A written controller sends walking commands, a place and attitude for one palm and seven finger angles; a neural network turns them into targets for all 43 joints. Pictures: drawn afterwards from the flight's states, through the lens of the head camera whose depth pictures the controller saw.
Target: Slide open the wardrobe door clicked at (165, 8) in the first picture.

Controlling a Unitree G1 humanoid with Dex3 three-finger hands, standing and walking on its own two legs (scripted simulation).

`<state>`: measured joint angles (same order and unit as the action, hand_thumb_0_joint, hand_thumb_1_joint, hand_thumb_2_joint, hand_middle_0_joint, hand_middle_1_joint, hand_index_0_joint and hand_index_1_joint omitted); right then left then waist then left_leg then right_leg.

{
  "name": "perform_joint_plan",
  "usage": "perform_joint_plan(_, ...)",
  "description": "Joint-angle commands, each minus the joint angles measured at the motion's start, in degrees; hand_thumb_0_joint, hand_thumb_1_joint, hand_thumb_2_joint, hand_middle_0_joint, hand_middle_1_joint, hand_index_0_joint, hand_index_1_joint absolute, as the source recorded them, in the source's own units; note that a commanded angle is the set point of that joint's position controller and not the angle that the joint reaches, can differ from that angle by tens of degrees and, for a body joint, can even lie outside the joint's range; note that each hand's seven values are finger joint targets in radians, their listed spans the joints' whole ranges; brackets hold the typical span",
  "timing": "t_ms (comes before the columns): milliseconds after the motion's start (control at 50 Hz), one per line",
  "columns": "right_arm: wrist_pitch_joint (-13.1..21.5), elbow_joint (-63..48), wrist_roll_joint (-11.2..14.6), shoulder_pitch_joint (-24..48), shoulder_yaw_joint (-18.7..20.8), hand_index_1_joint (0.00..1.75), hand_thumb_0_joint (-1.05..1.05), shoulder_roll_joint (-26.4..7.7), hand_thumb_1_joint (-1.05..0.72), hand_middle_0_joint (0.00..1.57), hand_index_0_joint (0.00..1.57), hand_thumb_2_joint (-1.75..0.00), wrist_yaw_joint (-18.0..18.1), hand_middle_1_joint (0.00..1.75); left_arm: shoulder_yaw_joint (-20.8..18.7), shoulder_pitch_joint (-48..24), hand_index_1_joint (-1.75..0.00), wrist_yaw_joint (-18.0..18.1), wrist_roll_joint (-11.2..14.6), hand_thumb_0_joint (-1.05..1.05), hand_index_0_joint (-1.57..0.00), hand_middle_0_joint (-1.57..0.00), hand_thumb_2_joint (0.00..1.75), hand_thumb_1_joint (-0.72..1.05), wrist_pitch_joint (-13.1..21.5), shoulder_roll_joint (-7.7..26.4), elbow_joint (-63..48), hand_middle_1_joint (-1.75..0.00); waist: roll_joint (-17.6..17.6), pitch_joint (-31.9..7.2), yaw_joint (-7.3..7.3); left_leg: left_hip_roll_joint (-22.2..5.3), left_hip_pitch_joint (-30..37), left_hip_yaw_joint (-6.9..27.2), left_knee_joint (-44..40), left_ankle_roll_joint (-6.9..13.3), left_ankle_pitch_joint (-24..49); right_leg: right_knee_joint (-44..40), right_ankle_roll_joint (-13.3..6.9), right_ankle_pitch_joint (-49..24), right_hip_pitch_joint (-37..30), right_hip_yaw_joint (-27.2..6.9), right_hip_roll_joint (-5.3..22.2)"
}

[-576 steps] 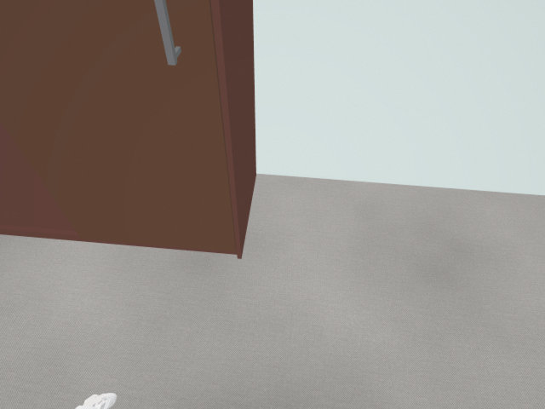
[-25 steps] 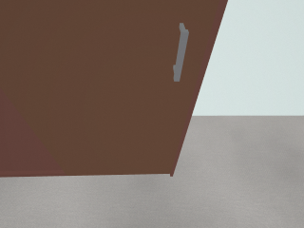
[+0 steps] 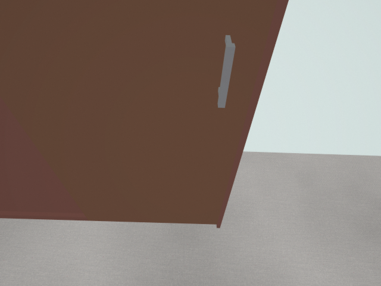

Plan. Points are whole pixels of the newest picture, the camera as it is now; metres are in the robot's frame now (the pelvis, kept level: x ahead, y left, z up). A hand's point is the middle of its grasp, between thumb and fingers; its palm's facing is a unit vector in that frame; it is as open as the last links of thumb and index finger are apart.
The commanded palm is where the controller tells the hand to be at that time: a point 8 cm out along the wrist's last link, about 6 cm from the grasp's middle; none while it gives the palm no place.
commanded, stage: look again from close up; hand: right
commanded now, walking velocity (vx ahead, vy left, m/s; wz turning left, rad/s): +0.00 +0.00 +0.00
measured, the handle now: (224, 73) +0.53 -0.04 +0.19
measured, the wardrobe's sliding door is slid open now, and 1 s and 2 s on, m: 0.00 0.00 0.00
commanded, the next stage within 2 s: shuffle to correct the standing spot in 1.06 s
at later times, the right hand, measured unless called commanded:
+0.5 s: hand out of the picture -0.01 -0.16 -0.18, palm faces +0.02 +0.98 -0.21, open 7.4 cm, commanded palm none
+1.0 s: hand out of the picture +0.00 -0.14 -0.18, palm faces +0.03 +0.98 -0.19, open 7.4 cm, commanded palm none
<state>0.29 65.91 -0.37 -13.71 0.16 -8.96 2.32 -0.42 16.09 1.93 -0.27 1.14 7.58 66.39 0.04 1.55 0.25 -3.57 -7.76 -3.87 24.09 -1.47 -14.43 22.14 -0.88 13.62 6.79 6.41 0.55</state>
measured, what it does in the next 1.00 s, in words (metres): stands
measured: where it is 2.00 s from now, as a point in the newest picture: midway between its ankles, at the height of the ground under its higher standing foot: outside the picture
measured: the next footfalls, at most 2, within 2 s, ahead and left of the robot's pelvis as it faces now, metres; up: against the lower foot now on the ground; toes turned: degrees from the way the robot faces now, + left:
none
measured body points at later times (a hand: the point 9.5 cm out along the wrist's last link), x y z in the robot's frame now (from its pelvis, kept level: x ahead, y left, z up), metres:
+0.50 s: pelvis -0.01 +0.01 -0.01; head -0.01 +0.03 +0.44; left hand -0.01 +0.22 -0.17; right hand -0.01 -0.21 -0.16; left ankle -0.02 +0.13 -0.74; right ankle -0.02 -0.10 -0.74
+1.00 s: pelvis +0.00 +0.03 +0.00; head +0.01 +0.03 +0.45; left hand +0.00 +0.25 -0.17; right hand +0.00 -0.20 -0.16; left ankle -0.02 +0.13 -0.74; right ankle -0.02 -0.10 -0.74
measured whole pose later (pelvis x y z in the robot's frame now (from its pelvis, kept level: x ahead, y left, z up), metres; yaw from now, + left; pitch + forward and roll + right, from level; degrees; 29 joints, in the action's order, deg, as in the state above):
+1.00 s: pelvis +0.00 +0.03 +0.00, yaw +0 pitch -1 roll -1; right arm 1.2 64.1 -0.7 -16.1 -0.6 -8.8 1.6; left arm 0.2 15.5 1.5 -0.5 1.3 8.7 64.6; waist 0.1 1.5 -0.3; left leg -1.6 -10.4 -5.1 27.4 1.1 -16.1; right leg 25.3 1.3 14.6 9.6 5.1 2.8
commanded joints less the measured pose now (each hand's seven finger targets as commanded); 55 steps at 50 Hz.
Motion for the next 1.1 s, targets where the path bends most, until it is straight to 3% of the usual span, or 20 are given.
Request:
perform_joint_plan(0, 1.78, 0.00, -1.11, -7.57, 0.03, 0.30, 0.00, -6.06, -0.90, 0.20, 0.20, -0.90, 2.32, 0.30, -0.31, -0.07, -0.30, -0.57, 0.13, 0.00, -0.20, -0.20, 0.90, 0.90, 1.28, 8.50, -5.43, -0.30, 2.13, 4.24, -1.51, -5.51, -3.49, 6.14, -1.80, 2.04, 26.56, 7.40, 1.07, -21.41, 6.59, -5.17, 7.35)
perform_joint_plan(20, 2.26, -2.98, -0.58, -5.61, 0.64, 0.30, 0.00, -7.78, -0.90, 0.20, 0.20, -0.90, 1.71, 0.30, -0.37, 3.76, -0.30, -0.89, -0.51, 0.00, -0.20, -0.20, 0.90, 0.90, 0.84, 6.25, -6.37, -0.30, -0.77, -0.40, 0.67, -6.70, -1.49, 5.55, -0.40, 3.57, 15.73, 4.38, 0.70, -5.41, 5.73, -5.66, 5.49)
perform_joint_plan(40, 2.07, -3.60, -0.41, -3.54, 0.27, 0.30, 0.00, -6.78, -0.90, 0.20, 0.20, -0.90, 1.00, 0.30, -0.26, 3.73, -0.30, -0.90, -0.66, 0.00, -0.20, -0.20, 0.90, 0.90, 0.88, 5.80, -5.75, -0.30, -3.93, 1.72, 0.52, -5.14, -3.65, 4.76, 0.30, 4.07, 7.44, 1.37, 0.06, -3.76, 6.94, -6.27, 5.48)
perform_joint_plan(60, 2.43, -3.52, -0.46, -4.07, 0.19, 0.30, 0.00, -6.42, -0.90, 0.20, 0.20, -0.90, 0.60, 0.30, 0.08, 5.14, -0.30, -1.15, -1.10, 0.00, -0.20, -0.20, 0.90, 0.90, 1.44, 5.64, -5.68, -0.30, -9.02, -1.79, 0.08, -4.04, -1.56, 3.67, 2.04, 4.25, 7.67, 1.96, -0.11, -9.94, 6.89, -6.89, 5.84)
perform_joint_plan(100, 2.10, -3.84, -0.31, -4.86, 0.13, 0.30, 0.00, -6.28, -0.90, 0.20, 0.20, -0.90, 0.24, 0.30, 0.10, 4.74, -0.30, -0.81, -0.84, 0.00, -0.20, -0.20, 0.90, 0.90, 1.42, 6.10, -6.62, -0.30, -6.92, -4.10, -0.03, -2.86, -1.54, 3.15, 2.75, 3.97, 5.25, 2.00, -0.86, -10.60, 4.85, -7.03, 6.22)
perform_joint_plan(200, 1.43, -4.06, -0.41, -3.95, -0.27, 0.30, 0.00, -5.06, -0.90, 0.20, 0.20, -0.90, -0.10, 0.30, 0.19, 5.13, -0.30, -0.64, -0.62, 0.00, -0.20, -0.20, 0.90, 0.90, 0.97, 6.23, -7.14, -0.30, 1.46, 2.93, 0.11, -2.56, -5.51, 3.31, 1.21, 3.29, 1.71, 0.02, -1.21, -4.33, 8.05, -7.25, 5.87)
perform_joint_plan(240, 1.25, -3.96, -0.33, -4.35, -0.32, 0.30, 0.00, -4.99, -0.90, 0.20, 0.20, -0.90, -0.15, 0.30, 0.19, 5.37, -0.30, -0.67, -0.61, 0.00, -0.20, -0.20, 0.90, 0.90, 0.81, 6.44, -7.03, -0.30, 2.02, 4.70, 0.16, -2.54, -7.04, 3.60, 0.39, 3.18, -0.35, -0.88, -1.13, -1.91, 8.16, -7.03, 5.68)
perform_joint_plan(420, 1.25, -4.01, -0.33, -5.79, -0.08, 0.30, 0.00, -5.60, -0.90, 0.20, 0.20, -0.90, -0.25, 0.30, 0.37, 4.75, -0.30, -0.69, -0.61, 0.00, -0.20, -0.20, 0.90, 0.90, 0.67, 6.09, -5.60, -0.30, 1.26, 5.01, -0.27, -3.15, -7.71, 4.83, -1.67, 3.25, -0.81, -1.64, -0.84, -1.21, 6.77, -5.84, 5.16)
perform_joint_plan(620, 1.71, -3.79, -0.34, -6.28, 0.27, 0.30, 0.00, -6.08, -0.90, 0.20, 0.20, -0.90, -0.39, 0.30, 0.13, 3.95, -0.30, -0.46, -0.52, 0.00, -0.20, -0.20, 0.90, 0.90, 0.84, 5.86, -4.47, -0.30, 0.59, 0.99, -0.28, -3.76, -5.25, 5.10, -2.08, 3.59, 6.37, -0.08, -0.30, -5.53, 4.13, -4.84, 5.49)
perform_joint_plan(740, 1.63, -3.48, -0.39, -6.18, 0.43, 0.30, 0.00, -6.22, -0.90, 0.20, 0.20, -0.90, -0.38, 0.30, 0.05, 3.55, -0.30, -0.27, -0.46, 0.00, -0.20, -0.20, 0.90, 0.90, 0.87, 5.84, -3.89, -0.30, -0.42, 1.27, -0.53, -3.74, -4.23, 4.48, -2.03, 3.61, 8.25, -0.29, -0.08, -6.66, 4.38, -4.78, 5.85)
perform_joint_plan(960, 1.53, -3.59, -0.52, -5.62, 0.64, 0.30, 0.00, -6.43, -0.90, 0.20, 0.20, -0.90, -0.39, 0.30, -0.08, 2.72, -0.30, -0.14, -0.50, 0.00, -0.20, -0.20, 0.90, 0.90, 0.67, 6.09, -3.38, -0.30, 0.87, 2.63, -0.69, -3.42, -4.18, 4.37, -2.83, 3.62, 8.57, -0.66, 0.03, -6.90, 4.22, -4.86, 6.25)
perform_joint_plan(1080, 1.65, -3.92, -0.48, -4.98, 0.90, 0.30, 0.00, -7.27, -0.90, 0.20, 0.20, -0.90, -0.42, 0.30, -0.18, 2.30, -0.30, -0.14, -0.52, 0.00, -0.20, -0.20, 0.90, 0.90, 0.76, 6.96, -3.47, -0.30, 0.84, 1.25, -0.64, -3.61, -3.16, 4.25, -2.56, 3.70, 10.36, -0.68, 0.14, -8.16, 3.60, -4.92, 6.28)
